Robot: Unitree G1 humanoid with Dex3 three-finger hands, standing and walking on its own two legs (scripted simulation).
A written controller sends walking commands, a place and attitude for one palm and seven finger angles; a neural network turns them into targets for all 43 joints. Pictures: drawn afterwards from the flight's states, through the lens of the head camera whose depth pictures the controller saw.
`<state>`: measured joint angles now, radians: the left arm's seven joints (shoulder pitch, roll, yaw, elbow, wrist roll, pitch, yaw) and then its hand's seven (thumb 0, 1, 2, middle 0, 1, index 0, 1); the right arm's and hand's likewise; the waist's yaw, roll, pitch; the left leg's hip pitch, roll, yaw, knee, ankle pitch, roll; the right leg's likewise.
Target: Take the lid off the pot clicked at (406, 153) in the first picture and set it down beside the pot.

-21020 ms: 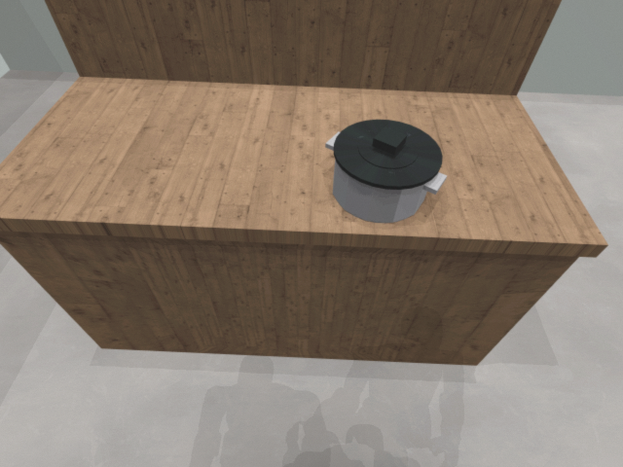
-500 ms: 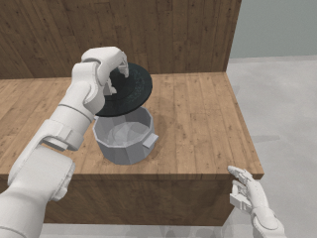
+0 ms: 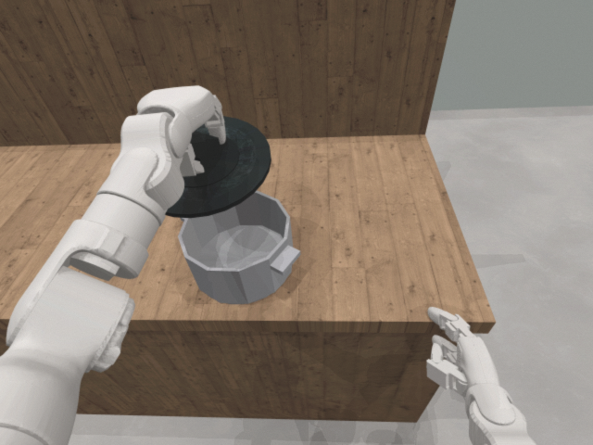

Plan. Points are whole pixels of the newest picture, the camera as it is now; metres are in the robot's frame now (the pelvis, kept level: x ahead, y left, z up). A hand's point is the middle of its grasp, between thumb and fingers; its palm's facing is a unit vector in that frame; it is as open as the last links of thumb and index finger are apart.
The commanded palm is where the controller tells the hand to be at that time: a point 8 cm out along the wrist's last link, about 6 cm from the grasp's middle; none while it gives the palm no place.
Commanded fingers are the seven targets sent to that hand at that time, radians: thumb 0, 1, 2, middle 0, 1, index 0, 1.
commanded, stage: move the lid sideways beside the pot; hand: left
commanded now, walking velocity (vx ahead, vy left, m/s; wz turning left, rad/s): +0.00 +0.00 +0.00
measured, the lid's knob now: (197, 148) +0.47 +0.15 +0.19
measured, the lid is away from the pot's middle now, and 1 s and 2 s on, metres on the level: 0.03 0.15 0.23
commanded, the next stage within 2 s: lower the lid onto the table in 1.74 s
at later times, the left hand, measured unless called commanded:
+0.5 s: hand (145, 157) +0.43 +0.21 +0.20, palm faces -0.22 -0.03 -0.98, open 8.4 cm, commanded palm +0.42 +0.22 +0.28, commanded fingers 0.00 0.49 1.14 -0.83 -0.97 -0.85 -0.97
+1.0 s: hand (99, 161) +0.43 +0.28 +0.20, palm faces -0.26 -0.05 -0.96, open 8.4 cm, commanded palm +0.43 +0.28 +0.28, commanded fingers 0.00 0.49 1.14 -0.83 -0.97 -0.85 -0.97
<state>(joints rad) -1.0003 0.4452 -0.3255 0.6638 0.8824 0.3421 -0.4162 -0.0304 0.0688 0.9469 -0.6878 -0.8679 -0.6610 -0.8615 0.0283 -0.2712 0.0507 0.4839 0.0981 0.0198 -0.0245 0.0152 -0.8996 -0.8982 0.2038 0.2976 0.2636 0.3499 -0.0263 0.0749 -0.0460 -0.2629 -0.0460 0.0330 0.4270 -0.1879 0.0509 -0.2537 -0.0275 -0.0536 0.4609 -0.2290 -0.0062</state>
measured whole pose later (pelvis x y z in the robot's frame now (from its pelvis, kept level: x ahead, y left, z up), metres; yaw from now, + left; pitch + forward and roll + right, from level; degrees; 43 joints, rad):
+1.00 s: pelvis +0.01 +0.02 +0.00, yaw +1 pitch +3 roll -1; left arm -0.95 0.69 -0.18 0.68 0.89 0.12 -0.52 -0.03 0.08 0.95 -0.69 -0.87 -0.66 -0.86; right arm 0.06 -0.30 0.03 0.44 0.11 0.02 -0.04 0.01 -0.90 -0.90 0.21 0.30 0.27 0.36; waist -0.03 0.04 -0.02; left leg -0.29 -0.05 0.01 0.44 -0.20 0.07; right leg -0.24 -0.03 -0.07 0.40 -0.20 0.01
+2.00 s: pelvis +0.01 +0.04 +0.00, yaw +2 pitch +5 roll -2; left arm -0.97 0.78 -0.13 0.72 0.89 0.00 -0.55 -0.03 0.08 0.95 -0.68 -0.87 -0.65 -0.86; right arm 0.08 -0.33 0.00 0.44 0.10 0.02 -0.05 0.01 -0.90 -0.90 0.21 0.30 0.22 0.34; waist -0.02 0.02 -0.01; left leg -0.33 -0.08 0.00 0.45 -0.19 0.11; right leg -0.25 -0.05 -0.08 0.36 -0.18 0.00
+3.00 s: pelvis +0.02 +0.05 +0.00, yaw +1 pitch +6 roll -3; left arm -0.86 0.73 -0.10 0.80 0.92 -0.11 -0.44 -0.02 0.09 0.95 -0.68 -0.87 -0.65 -0.86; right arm 0.12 -0.31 0.00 0.41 0.08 -0.02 -0.06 0.01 -0.90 -0.90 0.21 0.30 0.21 0.33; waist -0.03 0.02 -0.03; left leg -0.37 -0.07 0.01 0.48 -0.22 0.11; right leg -0.29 -0.04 -0.06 0.39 -0.20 0.00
